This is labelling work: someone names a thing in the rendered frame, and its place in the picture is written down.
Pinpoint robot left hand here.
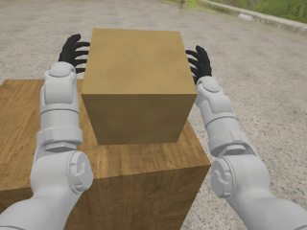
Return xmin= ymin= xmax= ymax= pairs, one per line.
xmin=58 ymin=34 xmax=90 ymax=74

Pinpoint carton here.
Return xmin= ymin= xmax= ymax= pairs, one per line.
xmin=81 ymin=28 xmax=198 ymax=146

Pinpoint left robot forearm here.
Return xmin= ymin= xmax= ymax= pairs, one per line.
xmin=30 ymin=61 xmax=83 ymax=190

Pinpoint robot right upper arm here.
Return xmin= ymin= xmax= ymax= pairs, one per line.
xmin=210 ymin=154 xmax=307 ymax=230

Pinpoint robot right hand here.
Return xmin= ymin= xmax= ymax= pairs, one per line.
xmin=185 ymin=45 xmax=212 ymax=86

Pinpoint robot left upper arm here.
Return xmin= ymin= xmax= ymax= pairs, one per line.
xmin=0 ymin=150 xmax=94 ymax=230

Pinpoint right robot forearm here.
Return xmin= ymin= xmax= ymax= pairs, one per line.
xmin=194 ymin=76 xmax=271 ymax=185

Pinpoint pedestal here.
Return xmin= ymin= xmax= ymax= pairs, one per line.
xmin=0 ymin=79 xmax=212 ymax=230

